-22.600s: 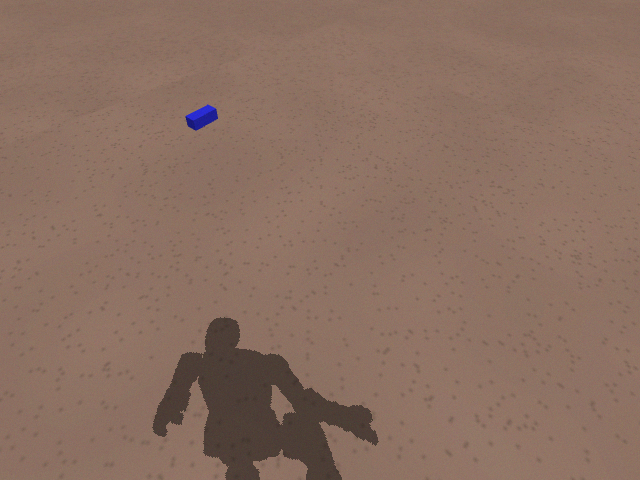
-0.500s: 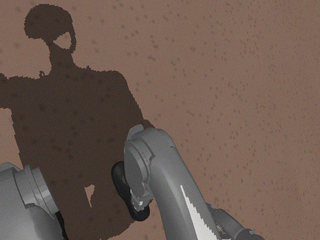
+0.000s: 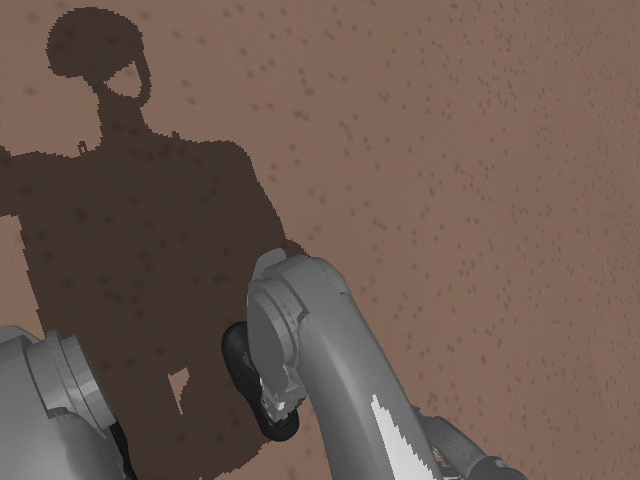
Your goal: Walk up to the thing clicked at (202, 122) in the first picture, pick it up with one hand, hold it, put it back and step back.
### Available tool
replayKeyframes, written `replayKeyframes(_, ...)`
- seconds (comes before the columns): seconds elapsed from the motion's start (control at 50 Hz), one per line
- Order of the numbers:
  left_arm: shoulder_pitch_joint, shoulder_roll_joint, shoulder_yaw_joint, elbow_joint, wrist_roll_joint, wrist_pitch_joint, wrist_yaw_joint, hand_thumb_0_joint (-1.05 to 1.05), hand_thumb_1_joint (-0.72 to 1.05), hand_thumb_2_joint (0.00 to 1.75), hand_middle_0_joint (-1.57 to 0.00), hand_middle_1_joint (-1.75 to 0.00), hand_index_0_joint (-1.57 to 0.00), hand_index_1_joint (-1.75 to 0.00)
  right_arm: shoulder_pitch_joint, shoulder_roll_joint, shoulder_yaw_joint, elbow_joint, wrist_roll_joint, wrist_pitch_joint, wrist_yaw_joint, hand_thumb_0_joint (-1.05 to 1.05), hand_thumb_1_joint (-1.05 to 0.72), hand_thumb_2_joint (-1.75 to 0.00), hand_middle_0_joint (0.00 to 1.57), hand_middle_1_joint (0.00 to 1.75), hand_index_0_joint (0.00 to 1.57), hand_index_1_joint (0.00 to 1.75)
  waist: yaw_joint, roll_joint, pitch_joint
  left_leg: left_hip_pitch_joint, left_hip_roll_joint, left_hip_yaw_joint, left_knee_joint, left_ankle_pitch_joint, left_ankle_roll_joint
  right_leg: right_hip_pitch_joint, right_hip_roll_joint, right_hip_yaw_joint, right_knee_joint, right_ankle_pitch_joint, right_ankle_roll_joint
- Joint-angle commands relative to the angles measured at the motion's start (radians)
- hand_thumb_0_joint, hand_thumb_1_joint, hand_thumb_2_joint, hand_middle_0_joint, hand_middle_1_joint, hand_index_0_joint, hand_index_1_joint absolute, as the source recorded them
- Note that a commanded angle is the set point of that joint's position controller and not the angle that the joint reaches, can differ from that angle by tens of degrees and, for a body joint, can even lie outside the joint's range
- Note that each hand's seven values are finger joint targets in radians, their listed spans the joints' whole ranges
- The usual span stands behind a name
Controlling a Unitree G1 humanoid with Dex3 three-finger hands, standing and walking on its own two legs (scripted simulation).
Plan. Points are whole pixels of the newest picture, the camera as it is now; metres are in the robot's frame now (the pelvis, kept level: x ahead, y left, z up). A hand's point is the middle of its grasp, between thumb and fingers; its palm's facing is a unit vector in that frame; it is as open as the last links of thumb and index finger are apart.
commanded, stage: settle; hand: left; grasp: from above
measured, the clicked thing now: out of the picture +0.45 +0.36 -0.28
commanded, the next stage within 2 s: lift in 0.88 s
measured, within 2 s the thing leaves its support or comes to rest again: leaves its support in 0.24 s
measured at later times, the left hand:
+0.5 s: hand out of the picture +0.44 +0.37 -0.19, palm faces -0.37 -0.13 -0.92, open 9.8 cm
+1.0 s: hand out of the picture +0.43 +0.36 -0.12, palm faces -0.42 -0.11 -0.90, open 9.8 cm
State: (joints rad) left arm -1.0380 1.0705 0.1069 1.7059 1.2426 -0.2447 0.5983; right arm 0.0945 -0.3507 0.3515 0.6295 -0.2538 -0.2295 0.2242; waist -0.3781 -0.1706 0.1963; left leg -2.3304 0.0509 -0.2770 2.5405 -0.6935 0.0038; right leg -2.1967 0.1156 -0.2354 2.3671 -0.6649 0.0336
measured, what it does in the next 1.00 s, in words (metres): stands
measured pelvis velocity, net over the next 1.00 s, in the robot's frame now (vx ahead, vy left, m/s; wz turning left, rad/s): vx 0.00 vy -0.01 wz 0.11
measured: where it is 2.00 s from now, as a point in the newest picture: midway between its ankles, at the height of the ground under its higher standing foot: (198, 440)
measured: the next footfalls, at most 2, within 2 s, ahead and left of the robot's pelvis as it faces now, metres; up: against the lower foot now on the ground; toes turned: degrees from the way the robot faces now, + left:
none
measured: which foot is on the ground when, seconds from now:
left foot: down 0.00-1.00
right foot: down 0.00-1.00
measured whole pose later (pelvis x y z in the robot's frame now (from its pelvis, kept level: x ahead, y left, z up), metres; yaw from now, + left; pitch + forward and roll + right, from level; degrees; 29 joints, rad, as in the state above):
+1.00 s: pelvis +0.00 -0.01 +0.03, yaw +6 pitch +32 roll -10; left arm -0.94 0.81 0.05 1.28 1.19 -0.17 0.25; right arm 0.18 -0.31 0.14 0.66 -0.12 -0.05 0.16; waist -0.24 -0.01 -0.01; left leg -2.32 0.03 -0.16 2.39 -0.64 0.00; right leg -2.21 0.06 -0.15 2.30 -0.67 0.01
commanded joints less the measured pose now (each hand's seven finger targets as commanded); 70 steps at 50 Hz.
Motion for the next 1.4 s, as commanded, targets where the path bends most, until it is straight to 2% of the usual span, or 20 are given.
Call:
replayKeyframes(0.0,-0.211,0.252,0.015,-0.114,-0.011,0.008,0.018,0.0,0.62,0.76,-0.99,-0.7,-1.01,-0.69,0.183,-0.327,-0.103,0.012,0.013,0.004,-0.011,0.0,-0.91,-0.9,0.2,0.3,0.2,0.3,-0.032,0.558,-0.637,0.483,0.032,0.081,-0.254,0.198,0.004,0.345,0.028,-0.058,-0.211,0.254,-0.049)
replayKeyframes(0.1,-0.222,0.275,0.046,-0.196,-0.017,0.021,0.003,0.0,0.62,0.73,-0.99,-0.68,-1.01,-0.67,0.185,-0.329,-0.124,0.012,0.013,0.011,-0.014,0.0,-0.91,-0.9,0.2,0.3,0.2,0.3,-0.01,0.61,-0.686,0.503,0.031,0.086,-0.265,0.199,-0.001,0.353,0.028,-0.054,-0.215,0.254,-0.054)
replayKeyframes(0.14,-0.228,0.232,0.021,-0.243,-0.013,0.026,-0.011,0.0,0.62,0.74,-1.01,-0.66,-1.02,-0.65,0.178,-0.32,-0.134,0.008,0.016,0.011,-0.011,0.0,-0.91,-0.9,0.2,0.3,0.2,0.3,-0.004,0.643,-0.719,0.543,0.031,0.088,-0.268,0.22,-0.007,0.338,0.024,-0.053,-0.202,0.264,-0.058)
replayKeyframes(0.18,-0.215,0.251,0.053,-0.275,-0.019,0.029,-0.014,0.0,0.63,0.73,-1.0,-0.66,-1.01,-0.65,0.178,-0.319,-0.148,0.019,0.025,0.012,-0.008,0.0,-0.91,-0.9,0.2,0.3,0.2,0.3,0.016,0.66,-0.728,0.54,0.029,0.085,-0.272,0.225,-0.01,0.31,0.021,-0.056,-0.196,0.263,-0.062)
replayKeyframes(0.2,-0.205,0.218,0.035,-0.274,-0.019,0.034,-0.021,0.0,0.63,0.73,-1.01,-0.66,-1.02,-0.65,0.181,-0.312,-0.151,0.018,0.025,0.015,-0.007,0.0,-0.91,-0.9,0.2,0.3,0.2,0.3,0.01,0.653,-0.73,0.531,0.027,0.095,-0.266,0.229,-0.006,0.325,0.024,-0.051,-0.203,0.273,-0.059)
replayKeyframes(0.26,-0.21,0.198,0.041,-0.369,-0.017,0.041,-0.034,0.0,0.69,0.73,-1.04,-0.66,-1.05,-0.64,0.184,-0.298,-0.173,0.024,0.031,0.024,-0.001,0.0,-0.9,-0.9,0.2,0.3,0.2,0.3,0.04,0.698,-0.791,0.563,0.022,0.101,-0.279,0.257,-0.011,0.314,0.02,-0.046,-0.195,0.289,-0.064)
replayKeyframes(0.28,-0.209,0.146,0.01,-0.38,-0.022,0.048,-0.046,0.0,0.69,0.71,-1.04,-0.65,-1.06,-0.63,0.186,-0.285,-0.178,0.022,0.036,0.024,0.003,0.0,-0.91,-0.9,0.2,0.3,0.2,0.3,0.036,0.693,-0.794,0.573,0.019,0.103,-0.282,0.263,-0.01,0.303,0.019,-0.044,-0.196,0.294,-0.064)
replayKeyframes(0.32,-0.21,0.136,0.018,-0.419,-0.032,0.062,-0.063,0.0,0.69,0.69,-1.03,-0.64,-1.05,-0.62,0.206,-0.288,-0.2,0.029,0.048,0.025,0.009,0.0,-0.9,-0.9,0.2,0.3,0.2,0.3,0.044,0.698,-0.803,0.58,0.015,0.108,-0.292,0.278,-0.011,0.292,0.013,-0.039,-0.201,0.302,-0.065)
replayKeyframes(0.4,-0.207,0.086,0.003,-0.436,-0.044,0.087,-0.104,0.0,0.73,0.69,-1.06,-0.63,-1.08,-0.61,0.213,-0.275,-0.231,0.036,0.073,0.046,0.01,0.0,-0.9,-0.9,0.2,0.3,0.2,0.3,0.065,0.662,-0.818,0.541,0.008,0.121,-0.31,0.229,-0.003,0.267,0.007,-0.023,-0.218,0.267,-0.067)
replayKeyframes(0.44,-0.189,0.013,-0.037,-0.423,-0.053,0.102,-0.133,0.0,0.73,0.68,-1.06,-0.63,-1.08,-0.61,0.226,-0.258,-0.242,0.048,0.084,0.056,0.01,0.0,-0.9,-0.9,0.2,0.3,0.2,0.3,0.063,0.617,-0.794,0.521,0.003,0.133,-0.312,0.222,0.004,0.258,0.006,-0.013,-0.231,0.265,-0.065)
replayKeyframes(0.6,-0.235,-0.006,-0.053,-0.489,-0.079,0.106,-0.227,0.0,0.72,0.74,-1.09,-0.64,-1.1,-0.64,0.236,-0.228,-0.265,0.028,0.121,0.099,-0.012,0.0,-0.91,-0.9,0.2,0.3,0.2,0.3,0.08,0.523,-0.832,0.472,-0.013,0.157,-0.331,0.169,0.021,0.296,0.0,0.036,-0.274,0.201,-0.068)
replayKeyframes(0.68,-0.25,0.017,-0.032,-0.527,-0.07,0.095,-0.26,0.0,0.7,0.75,-1.09,-0.62,-1.09,-0.62,0.251,-0.227,-0.275,0.024,0.124,0.122,-0.036,0.0,-0.91,-0.9,0.2,0.3,0.2,0.3,0.087,0.479,-0.852,0.465,-0.021,0.175,-0.325,0.192,0.024,0.319,-0.008,0.046,-0.297,0.209,-0.069)
replayKeyframes(0.86,-0.24,0.039,-0.002,-0.594,-0.064,0.078,-0.297,0.0,0.75,0.78,-1.11,-0.65,-1.11,-0.65,0.258,-0.214,-0.296,0.014,0.134,0.167,-0.072,0.0,-0.91,-0.9,0.2,0.3,0.2,0.3,0.13,0.538,-0.921,0.54,-0.03,0.186,-0.381,0.193,0.015,0.313,-0.02,0.054,-0.303,0.191,-0.079)
replayKeyframes(0.88,-0.244,0.016,-0.022,-0.584,-0.062,0.079,-0.305,0.0,0.75,0.8,-1.11,-0.65,-1.11,-0.65,0.265,-0.208,-0.297,0.016,0.134,0.172,-0.074,0.0,-0.91,-0.9,0.2,0.3,0.2,0.3,0.118,0.533,-0.915,0.543,-0.027,0.185,-0.382,0.192,0.015,0.316,-0.017,0.06,-0.307,0.187,-0.081)
replayKeyframes(0.94,-0.262,0.036,-0.009,-0.613,-0.067,0.079,-0.313,0.0,0.76,0.73,-1.13,-0.68,-1.15,-0.67,0.277,-0.207,-0.303,0.014,0.139,0.186,-0.084,0.0,-0.94,-0.91,0.2,0.3,0.2,0.3,0.124,0.505,-0.931,0.536,-0.029,0.19,-0.39,0.195,0.021,0.338,-0.018,0.065,-0.326,0.195,-0.076)
replayKeyframes(1.0,-0.225,0.012,-0.007,-0.628,-0.08,0.088,-0.326,0.0,0.66,0.71,-1.01,-0.58,-1.03,-0.56,0.285,-0.206,-0.311,0.018,0.144,0.196,-0.093,0.0,-0.88,-0.89,0.2,0.3,0.2,0.3,0.141,0.523,-0.941,0.565,-0.036,0.196,-0.418,0.202,0.019,0.335,-0.026,0.061,-0.335,0.199,-0.078)
replayKeyframes(1.02,-0.227,0.013,-0.012,-0.635,-0.08,0.092,-0.335,0.0,0.68,0.67,-1.05,-0.66,-1.07,-0.64,0.286,-0.203,-0.317,0.02,0.149,0.199,-0.096,0.0,-0.94,-0.91,0.2,0.3,0.2,0.3,0.145,0.534,-0.955,0.59,-0.034,0.195,-0.432,0.196,0.018,0.326,-0.025,0.062,-0.338,0.193,-0.081)
replayKeyframes(1.22,-0.147,-0.031,-0.021,-0.776,-0.136,0.113,-0.421,0.0,0.72,0.72,-1.04,-0.67,-1.07,-0.64,0.298,-0.172,-0.367,0.004,0.191,0.233,-0.126,0.0,-0.91,-0.9,0.2,0.3,0.2,0.3,0.187,0.487,-0.989,0.646,-0.042,0.217,-0.531,0.174,0.029,0.392,-0.036,0.104,-0.433,0.173,-0.078)
replayKeyframes(1.3,-0.125,-0.059,-0.029,-0.875,-0.164,0.114,-0.446,0.0,0.74,0.76,-1.06,-0.69,-1.08,-0.67,0.29,-0.153,-0.384,-0.005,0.207,0.238,-0.138,0.0,-0.91,-0.9,0.2,0.3,0.2,0.3,0.215,0.485,-1.059,0.73,-0.037,0.221,-0.584,0.202,0.033,0.433,-0.041,0.121,-0.467,0.201,-0.074)
replayKeyframes(1.38,-0.066,-0.096,-0.039,-0.911,-0.182,0.122,-0.461,0.0,0.75,0.77,-1.07,-0.68,-1.09,-0.66,0.283,-0.145,-0.395,-0.016,0.222,0.244,-0.15,0.0,-0.91,-0.9,0.2,0.3,0.2,0.3,0.223,0.462,-1.008,0.748,-0.034,0.204,-0.668,0.144,0.036,0.445,-0.043,0.122,-0.514,0.165,-0.072)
